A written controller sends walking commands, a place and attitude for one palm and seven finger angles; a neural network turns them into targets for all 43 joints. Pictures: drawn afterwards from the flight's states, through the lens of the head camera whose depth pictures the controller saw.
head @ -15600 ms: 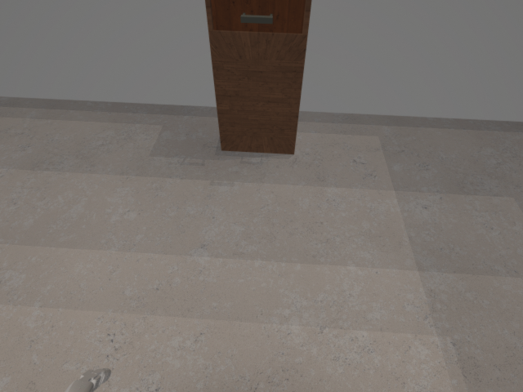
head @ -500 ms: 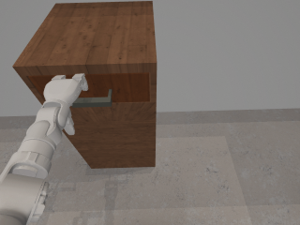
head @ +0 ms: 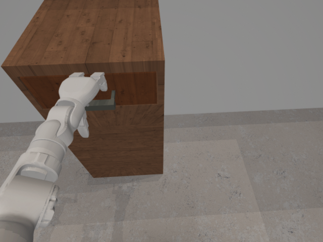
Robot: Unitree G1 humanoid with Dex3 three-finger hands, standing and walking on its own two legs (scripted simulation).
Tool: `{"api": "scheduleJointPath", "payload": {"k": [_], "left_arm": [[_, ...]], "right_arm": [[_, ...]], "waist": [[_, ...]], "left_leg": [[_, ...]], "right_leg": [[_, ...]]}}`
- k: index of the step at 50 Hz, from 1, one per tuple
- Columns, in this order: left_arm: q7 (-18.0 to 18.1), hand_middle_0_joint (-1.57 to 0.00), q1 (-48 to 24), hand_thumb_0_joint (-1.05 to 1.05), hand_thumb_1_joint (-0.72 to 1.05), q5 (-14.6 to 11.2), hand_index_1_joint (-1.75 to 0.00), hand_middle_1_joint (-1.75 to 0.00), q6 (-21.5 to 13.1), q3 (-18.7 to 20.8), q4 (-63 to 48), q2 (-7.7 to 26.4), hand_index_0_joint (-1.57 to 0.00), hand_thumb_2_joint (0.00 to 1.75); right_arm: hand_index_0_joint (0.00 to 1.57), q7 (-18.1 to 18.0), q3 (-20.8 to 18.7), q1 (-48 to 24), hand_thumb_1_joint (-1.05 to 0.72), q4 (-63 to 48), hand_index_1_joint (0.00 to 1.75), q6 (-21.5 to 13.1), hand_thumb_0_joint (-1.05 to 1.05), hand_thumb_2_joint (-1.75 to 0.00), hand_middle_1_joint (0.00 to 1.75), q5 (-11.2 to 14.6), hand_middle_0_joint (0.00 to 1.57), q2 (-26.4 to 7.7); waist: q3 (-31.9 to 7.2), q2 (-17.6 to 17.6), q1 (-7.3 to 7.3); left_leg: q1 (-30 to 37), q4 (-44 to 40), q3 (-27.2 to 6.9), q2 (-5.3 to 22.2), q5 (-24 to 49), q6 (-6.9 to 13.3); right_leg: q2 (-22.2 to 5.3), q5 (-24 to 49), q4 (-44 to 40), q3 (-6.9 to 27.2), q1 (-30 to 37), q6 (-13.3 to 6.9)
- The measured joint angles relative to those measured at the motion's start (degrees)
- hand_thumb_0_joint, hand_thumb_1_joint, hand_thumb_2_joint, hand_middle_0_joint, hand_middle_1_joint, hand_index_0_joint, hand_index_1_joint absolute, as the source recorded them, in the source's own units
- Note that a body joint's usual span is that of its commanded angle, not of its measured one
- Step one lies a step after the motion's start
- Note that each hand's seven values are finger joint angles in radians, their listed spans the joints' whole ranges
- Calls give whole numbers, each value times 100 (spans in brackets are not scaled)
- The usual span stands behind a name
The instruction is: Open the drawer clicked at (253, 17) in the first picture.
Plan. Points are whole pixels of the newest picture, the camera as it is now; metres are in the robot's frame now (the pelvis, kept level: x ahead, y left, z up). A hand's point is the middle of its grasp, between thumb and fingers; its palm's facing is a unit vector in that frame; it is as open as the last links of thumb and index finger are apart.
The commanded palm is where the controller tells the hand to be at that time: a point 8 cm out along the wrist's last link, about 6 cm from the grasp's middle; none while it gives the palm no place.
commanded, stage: move the hooked fingers above the handle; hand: left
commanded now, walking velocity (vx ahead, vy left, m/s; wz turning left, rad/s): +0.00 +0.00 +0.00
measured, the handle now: (94, 99) +0.52 +0.21 +0.01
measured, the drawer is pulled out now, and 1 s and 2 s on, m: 0.00 0.00 0.00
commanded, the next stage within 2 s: lower the fingers behind the handle in 1.96 s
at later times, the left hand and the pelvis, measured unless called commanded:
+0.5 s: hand (63, 110) +0.43 +0.26 +0.07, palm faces -0.16 +0.01 -0.99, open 13.8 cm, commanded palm +0.44 +0.23 +0.13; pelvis -0.01 -0.01 +0.00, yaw +0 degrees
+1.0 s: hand (83, 92) +0.47 +0.21 +0.10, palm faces -0.07 -0.01 -1.00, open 13.4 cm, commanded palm +0.44 +0.23 +0.13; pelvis -0.01 +0.00 +0.00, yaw -3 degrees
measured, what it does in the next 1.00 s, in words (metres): stands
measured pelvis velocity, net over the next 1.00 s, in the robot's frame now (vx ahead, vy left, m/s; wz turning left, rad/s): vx -0.01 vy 0.00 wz -0.06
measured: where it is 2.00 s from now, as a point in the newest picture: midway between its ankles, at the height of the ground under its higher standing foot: outside the picture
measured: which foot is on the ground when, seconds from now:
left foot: down 0.00-1.00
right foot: down 0.00-1.00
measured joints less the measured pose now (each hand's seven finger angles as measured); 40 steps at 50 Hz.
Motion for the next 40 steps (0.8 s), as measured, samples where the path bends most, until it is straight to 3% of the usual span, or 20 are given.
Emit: {"api": "scheduleJointPath", "payload": {"k": [2,4,7,11,15,19,23,28,31,33,37,40], "left_arm": [[245,-33,7,0,-49,89,-120,-120,-277,95,-162,-97,-32,30],[617,-33,-60,0,-49,212,-120,-120,-336,316,-159,-137,-32,30],[1071,-40,-155,0,-49,332,-120,-126,-164,476,-19,-157,-32,30],[1375,-44,-189,0,-49,422,-122,-129,400,449,185,-306,-33,30],[1132,-40,-279,0,-49,321,-124,-126,1055,535,638,-230,-34,30],[605,-36,-248,0,-49,199,-122,-123,1236,690,978,167,-34,30],[41,-34,-74,0,-49,93,-121,-122,872,282,751,446,-32,30],[-196,-33,80,0,-49,-97,-120,-121,-45,-226,-32,264,-32,30],[147,-33,77,0,-49,-7,-120,-120,-467,-242,-392,53,-32,30],[552,-33,-20,0,-49,101,-120,-120,-537,-128,-446,-59,-32,30],[1339,-36,-329,0,-49,290,-120,-123,-66,288,-143,-100,-32,30],[1627,-46,-487,0,-49,403,-124,-131,456,150,152,-270,-35,30]], "right_arm": [[21,16,-23,-3,-90,31,30,-27,1,-90,30,-20,20,-18],[21,49,-13,-67,-90,40,30,-39,1,-90,30,-36,20,-43],[21,110,19,-175,-90,17,30,-17,1,-90,30,-70,20,-81],[20,165,81,-337,-90,5,30,105,1,-90,30,-37,20,-103],[20,73,201,-493,-90,-25,30,201,1,-90,30,100,20,-21],[21,-47,261,-472,-90,-164,30,161,1,-90,30,178,20,59],[21,-100,162,-275,-90,-250,30,12,0,-90,30,161,20,11],[21,-114,-28,-186,-90,-136,30,-155,0,-90,30,64,20,-163],[21,-84,-107,-268,-90,-75,30,-233,0,-90,30,18,20,-240],[21,-31,-116,-351,-90,-56,30,-269,0,-90,30,-12,20,-264],[20,71,-17,-523,-90,-48,30,-211,0,-90,30,-72,20,-221],[20,139,68,-533,-90,12,30,-70,0,-90,30,-57,20,-164]], "waist": [[-18,-15,-37],[-37,-18,-99],[-67,28,-138],[-96,138,-84],[-92,149,-85],[-76,85,-96],[-14,-2,7],[119,-101,140],[113,-126,104],[68,-117,29],[-35,-42,-129],[-100,90,-75]], "left_leg": [[-81,91,13,-2,-43,4],[-191,178,55,7,-79,9],[-332,241,135,28,-91,16],[-303,140,259,61,-34,29],[-54,-112,346,83,73,24],[162,-313,312,102,161,-8],[237,-312,123,80,173,-36],[62,-45,-120,-11,96,-36],[-184,178,-153,-44,19,-31],[-371,317,-133,-50,-34,-27],[-626,465,-3,-11,-105,-8],[-604,414,84,17,-96,6]], "right_leg": [[0,-40,91,7,-84,3],[8,-72,198,43,-215,6],[25,-75,299,117,-395,19],[48,-2,256,245,-429,41],[62,100,84,345,-246,46],[78,183,-113,322,-26,12],[61,187,-225,135,155,-26],[-9,68,-72,-125,108,-30],[-34,-26,143,-174,-120,-22],[-39,-81,295,-164,-316,-17],[-8,-129,490,-43,-630,7],[14,-96,458,47,-642,28]]}}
